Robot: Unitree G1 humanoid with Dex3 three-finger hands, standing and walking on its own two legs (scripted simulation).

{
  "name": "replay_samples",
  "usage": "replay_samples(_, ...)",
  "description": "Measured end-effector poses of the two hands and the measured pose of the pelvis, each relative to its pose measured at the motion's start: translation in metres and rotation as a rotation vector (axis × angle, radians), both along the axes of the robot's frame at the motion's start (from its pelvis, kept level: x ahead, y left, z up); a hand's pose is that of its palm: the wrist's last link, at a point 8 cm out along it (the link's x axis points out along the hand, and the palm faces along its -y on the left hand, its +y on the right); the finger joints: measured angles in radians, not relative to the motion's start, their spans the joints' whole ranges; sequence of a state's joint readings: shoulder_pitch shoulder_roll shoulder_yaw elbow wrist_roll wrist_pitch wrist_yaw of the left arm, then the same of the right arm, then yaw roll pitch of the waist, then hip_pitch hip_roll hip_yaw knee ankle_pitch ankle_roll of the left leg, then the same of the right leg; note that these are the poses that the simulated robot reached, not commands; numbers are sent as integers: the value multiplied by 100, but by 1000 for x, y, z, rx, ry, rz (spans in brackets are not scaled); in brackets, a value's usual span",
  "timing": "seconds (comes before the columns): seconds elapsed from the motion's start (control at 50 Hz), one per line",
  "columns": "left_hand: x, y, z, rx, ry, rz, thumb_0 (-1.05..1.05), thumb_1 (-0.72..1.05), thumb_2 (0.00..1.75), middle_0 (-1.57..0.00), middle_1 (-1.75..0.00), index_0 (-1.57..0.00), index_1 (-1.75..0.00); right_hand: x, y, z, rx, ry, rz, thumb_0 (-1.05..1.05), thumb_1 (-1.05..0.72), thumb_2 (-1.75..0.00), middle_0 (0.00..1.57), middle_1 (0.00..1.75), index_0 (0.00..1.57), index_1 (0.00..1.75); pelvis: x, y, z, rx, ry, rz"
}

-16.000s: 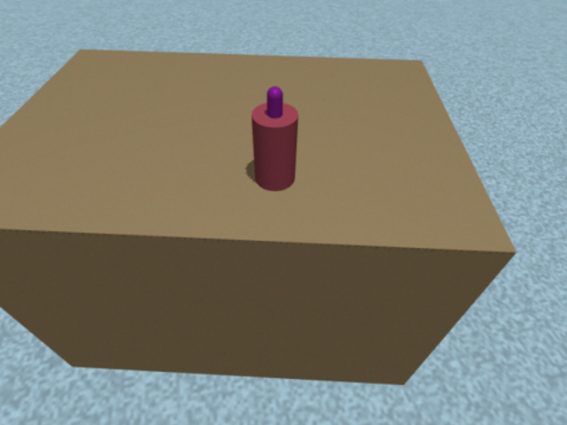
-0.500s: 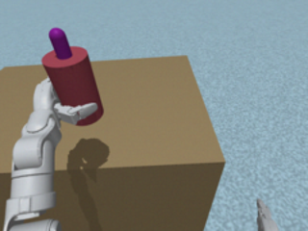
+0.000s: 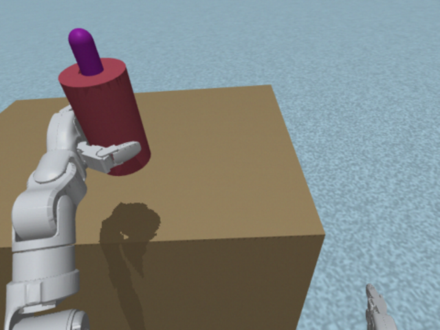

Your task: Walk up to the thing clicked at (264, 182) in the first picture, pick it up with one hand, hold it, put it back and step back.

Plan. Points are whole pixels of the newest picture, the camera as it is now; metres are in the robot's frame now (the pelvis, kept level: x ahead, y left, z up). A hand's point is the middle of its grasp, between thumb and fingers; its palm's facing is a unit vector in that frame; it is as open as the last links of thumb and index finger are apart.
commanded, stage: hold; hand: left
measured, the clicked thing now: (105, 105) +0.36 +0.16 +0.30
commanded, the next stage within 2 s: none
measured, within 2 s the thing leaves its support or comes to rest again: neither
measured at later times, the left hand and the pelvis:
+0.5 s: hand (110, 123) +0.35 +0.16 +0.28, palm faces +0.15 -0.99 +0.02, open 11.6 cm; pelvis +0.00 +0.00 +0.00, yaw +0 degrees
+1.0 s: hand (105, 131) +0.34 +0.17 +0.27, palm faces +0.16 -0.99 +0.01, open 11.6 cm; pelvis -0.01 +0.00 +0.00, yaw +0 degrees
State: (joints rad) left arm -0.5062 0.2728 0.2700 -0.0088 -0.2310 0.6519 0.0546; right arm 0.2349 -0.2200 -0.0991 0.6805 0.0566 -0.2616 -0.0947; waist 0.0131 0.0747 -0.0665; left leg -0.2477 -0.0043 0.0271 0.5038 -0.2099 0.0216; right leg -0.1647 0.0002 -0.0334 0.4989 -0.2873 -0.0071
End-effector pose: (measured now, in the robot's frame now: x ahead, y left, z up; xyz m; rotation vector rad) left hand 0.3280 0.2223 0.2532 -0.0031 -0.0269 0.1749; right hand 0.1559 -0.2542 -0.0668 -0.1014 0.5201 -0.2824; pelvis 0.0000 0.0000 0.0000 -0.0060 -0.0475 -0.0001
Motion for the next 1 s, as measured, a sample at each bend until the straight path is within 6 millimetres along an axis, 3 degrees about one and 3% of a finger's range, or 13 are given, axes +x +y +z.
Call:
replay_samples(0.44, -2, -7, 21, -10, -4, -23, -1, -61, 110, -61, -102, -64, -104, -1, 6, 2, 20, -23, 16, -1, 51, -7, 5, 5, 5, 6, -3, 5, 0, -1, -4, -5)
replay_samples(1.0, -22, -5, 19, -5, -10, -17, -1, -61, 110, -60, -102, -63, -104, -5, 5, 1, 14, -30, 27, -1, 51, -7, 5, 5, 5, 6, -11, 1, -1, -1, -14, 1)
